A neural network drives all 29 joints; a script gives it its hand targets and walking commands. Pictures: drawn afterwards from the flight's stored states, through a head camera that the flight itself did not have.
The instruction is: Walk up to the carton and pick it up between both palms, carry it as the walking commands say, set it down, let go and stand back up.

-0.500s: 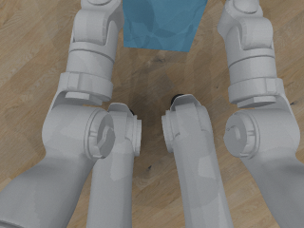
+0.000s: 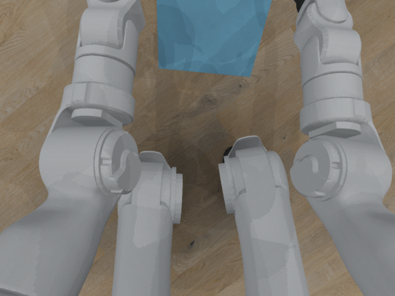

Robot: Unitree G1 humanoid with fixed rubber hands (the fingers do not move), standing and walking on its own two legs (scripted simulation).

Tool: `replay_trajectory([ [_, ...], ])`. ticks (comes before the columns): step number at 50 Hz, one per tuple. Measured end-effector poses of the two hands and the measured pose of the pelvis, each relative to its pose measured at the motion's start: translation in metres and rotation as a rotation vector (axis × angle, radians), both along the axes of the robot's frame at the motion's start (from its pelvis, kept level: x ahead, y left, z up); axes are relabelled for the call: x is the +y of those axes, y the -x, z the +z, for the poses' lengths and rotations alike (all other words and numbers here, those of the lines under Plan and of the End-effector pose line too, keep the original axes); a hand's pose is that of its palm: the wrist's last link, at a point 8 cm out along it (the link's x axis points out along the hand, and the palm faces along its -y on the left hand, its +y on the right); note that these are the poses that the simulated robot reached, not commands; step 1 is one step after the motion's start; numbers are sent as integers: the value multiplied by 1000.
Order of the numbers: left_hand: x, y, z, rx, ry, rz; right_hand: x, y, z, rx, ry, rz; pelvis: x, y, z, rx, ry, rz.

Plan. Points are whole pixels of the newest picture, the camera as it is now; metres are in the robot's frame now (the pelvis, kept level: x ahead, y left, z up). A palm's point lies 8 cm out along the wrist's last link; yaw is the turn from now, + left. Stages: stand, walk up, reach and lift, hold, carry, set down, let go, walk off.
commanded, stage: set down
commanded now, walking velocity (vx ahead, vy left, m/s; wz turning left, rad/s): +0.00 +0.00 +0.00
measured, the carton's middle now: out of the picture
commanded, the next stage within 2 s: none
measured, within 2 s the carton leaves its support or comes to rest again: neither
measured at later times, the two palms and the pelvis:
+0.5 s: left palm out of the picture +0.61 +0.06 -0.14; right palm out of the picture +0.56 -0.21 -0.14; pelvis +0.04 +0.00 +0.01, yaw +0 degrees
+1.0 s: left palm out of the picture +0.61 +0.06 -0.14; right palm out of the picture +0.56 -0.21 -0.15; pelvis +0.04 +0.00 +0.00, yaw +1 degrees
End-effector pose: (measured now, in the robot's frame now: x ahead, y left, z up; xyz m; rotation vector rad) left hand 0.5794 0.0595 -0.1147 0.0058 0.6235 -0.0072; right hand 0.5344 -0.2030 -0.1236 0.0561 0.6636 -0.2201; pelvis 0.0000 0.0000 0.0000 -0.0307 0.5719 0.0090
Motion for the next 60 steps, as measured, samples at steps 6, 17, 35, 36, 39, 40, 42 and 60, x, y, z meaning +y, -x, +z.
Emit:
replay_trajectory([
  [6,-2,-8,-6,-6,14,0,-2,-9,-4,1,-8,-2,2,-16,4,85,0,1],
  [17,-4,-21,-18,-33,34,12,-4,-20,-15,-30,4,-8,0,-35,10,174,-1,1],
  [35,-4,-28,-26,-58,45,17,-5,-26,-22,-41,5,0,-2,-42,10,196,3,0],
  [36,-4,-28,-26,-58,47,19,-5,-26,-22,-42,10,3,-2,-42,9,194,1,1],
  [39,-4,-28,-26,-59,44,16,-5,-26,-23,-44,6,1,-2,-41,7,187,0,2],
  [40,-4,-28,-25,-60,41,12,-6,-26,-23,-44,3,0,-3,-41,7,185,-1,3],
  [42,-4,-29,-25,-58,38,5,-6,-26,-23,-42,3,-1,-3,-40,5,179,-4,3],
  [60,-4,-30,-28,-50,33,-12,-5,-20,-33,-16,0,30,-5,-38,1,156,-6,15],
])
